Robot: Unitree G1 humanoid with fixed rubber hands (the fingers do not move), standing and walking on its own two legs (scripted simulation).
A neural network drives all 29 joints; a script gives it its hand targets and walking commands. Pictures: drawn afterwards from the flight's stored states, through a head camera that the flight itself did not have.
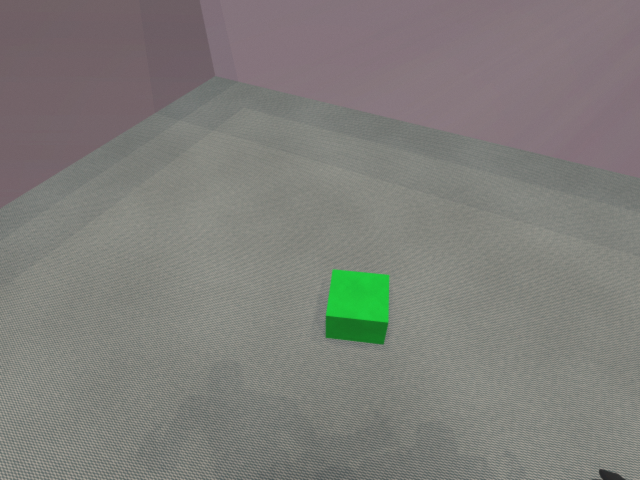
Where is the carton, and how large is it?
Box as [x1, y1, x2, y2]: [326, 269, 388, 344]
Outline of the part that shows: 333,269 326,311 326,337 383,344 388,317 388,275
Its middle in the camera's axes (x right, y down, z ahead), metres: +0.13 +0.22 +1.39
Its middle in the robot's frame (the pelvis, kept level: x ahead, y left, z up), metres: +0.85 -0.04 -0.69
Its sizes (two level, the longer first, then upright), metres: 0.205 0.200 0.143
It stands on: the floor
